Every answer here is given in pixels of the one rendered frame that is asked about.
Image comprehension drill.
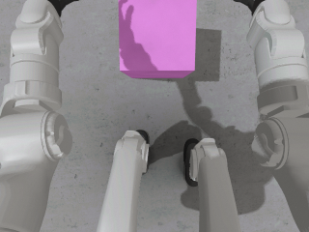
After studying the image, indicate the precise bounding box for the right robot upper arm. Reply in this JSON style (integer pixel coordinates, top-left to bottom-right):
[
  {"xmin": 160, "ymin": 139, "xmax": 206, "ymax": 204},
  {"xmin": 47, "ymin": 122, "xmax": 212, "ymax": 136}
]
[{"xmin": 251, "ymin": 117, "xmax": 309, "ymax": 232}]

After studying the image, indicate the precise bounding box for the robot right forearm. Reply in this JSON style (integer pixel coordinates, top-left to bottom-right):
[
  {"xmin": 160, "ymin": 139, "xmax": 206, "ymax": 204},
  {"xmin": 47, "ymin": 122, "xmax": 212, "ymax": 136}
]
[{"xmin": 246, "ymin": 0, "xmax": 309, "ymax": 119}]

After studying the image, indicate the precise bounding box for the left robot upper arm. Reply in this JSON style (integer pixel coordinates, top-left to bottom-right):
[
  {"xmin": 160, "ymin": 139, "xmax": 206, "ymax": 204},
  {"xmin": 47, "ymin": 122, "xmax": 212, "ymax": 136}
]
[{"xmin": 0, "ymin": 110, "xmax": 72, "ymax": 232}]

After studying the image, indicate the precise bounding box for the robot right hand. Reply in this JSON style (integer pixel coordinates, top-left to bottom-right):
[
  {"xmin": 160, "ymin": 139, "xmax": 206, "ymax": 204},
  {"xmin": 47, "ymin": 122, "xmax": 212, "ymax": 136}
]
[{"xmin": 234, "ymin": 0, "xmax": 266, "ymax": 16}]

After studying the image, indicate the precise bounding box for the robot left forearm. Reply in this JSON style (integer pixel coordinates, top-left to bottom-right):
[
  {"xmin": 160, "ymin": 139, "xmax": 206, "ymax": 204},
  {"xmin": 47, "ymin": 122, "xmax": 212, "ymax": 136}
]
[{"xmin": 0, "ymin": 0, "xmax": 64, "ymax": 118}]

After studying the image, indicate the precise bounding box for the robot left hand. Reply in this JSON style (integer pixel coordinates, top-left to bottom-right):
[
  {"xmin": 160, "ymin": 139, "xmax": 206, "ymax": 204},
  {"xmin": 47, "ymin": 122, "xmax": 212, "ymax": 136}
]
[{"xmin": 47, "ymin": 0, "xmax": 79, "ymax": 17}]

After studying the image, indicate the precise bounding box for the robot left shin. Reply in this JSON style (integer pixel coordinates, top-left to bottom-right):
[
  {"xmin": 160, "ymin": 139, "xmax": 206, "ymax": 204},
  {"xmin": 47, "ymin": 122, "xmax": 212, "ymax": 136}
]
[{"xmin": 113, "ymin": 130, "xmax": 144, "ymax": 158}]

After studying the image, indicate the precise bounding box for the right robot foot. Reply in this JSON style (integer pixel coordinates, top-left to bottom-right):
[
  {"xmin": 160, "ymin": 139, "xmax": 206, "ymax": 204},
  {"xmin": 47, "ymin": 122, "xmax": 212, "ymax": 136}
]
[{"xmin": 183, "ymin": 138, "xmax": 199, "ymax": 187}]

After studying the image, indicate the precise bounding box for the carton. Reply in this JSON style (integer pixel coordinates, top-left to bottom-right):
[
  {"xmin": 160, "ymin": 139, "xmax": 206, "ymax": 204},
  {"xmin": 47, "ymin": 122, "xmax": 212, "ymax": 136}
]
[{"xmin": 118, "ymin": 0, "xmax": 197, "ymax": 78}]

